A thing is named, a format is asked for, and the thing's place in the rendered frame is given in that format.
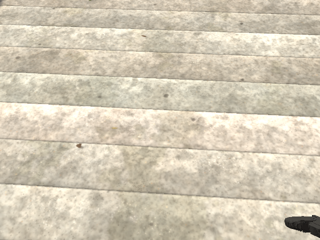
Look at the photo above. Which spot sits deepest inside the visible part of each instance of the right robot hand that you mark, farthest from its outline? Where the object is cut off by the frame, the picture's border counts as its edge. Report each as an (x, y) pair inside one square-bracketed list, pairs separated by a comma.
[(306, 224)]

